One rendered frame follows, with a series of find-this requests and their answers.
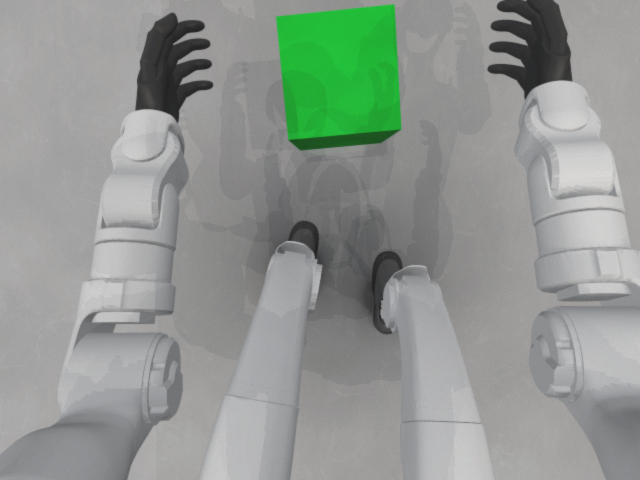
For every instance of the carton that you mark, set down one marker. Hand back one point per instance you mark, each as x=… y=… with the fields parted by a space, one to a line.
x=340 y=76

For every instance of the robot left thigh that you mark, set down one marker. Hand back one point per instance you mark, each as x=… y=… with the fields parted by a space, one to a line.
x=253 y=436

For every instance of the left robot forearm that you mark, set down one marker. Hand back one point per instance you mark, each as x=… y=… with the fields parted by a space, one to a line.
x=136 y=231

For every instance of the left robot hand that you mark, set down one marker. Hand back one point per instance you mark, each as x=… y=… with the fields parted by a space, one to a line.
x=159 y=77

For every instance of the left robot shin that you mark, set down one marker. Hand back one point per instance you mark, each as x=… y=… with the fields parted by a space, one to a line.
x=293 y=247

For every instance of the right robot hand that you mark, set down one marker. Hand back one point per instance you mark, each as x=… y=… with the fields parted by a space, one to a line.
x=547 y=56

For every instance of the robot left upper arm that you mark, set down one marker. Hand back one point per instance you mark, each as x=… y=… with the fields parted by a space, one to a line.
x=116 y=387

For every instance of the robot right upper arm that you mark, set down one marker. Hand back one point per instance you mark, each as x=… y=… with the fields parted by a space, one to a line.
x=588 y=357

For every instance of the right robot forearm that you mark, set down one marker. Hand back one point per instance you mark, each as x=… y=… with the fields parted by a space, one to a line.
x=575 y=198

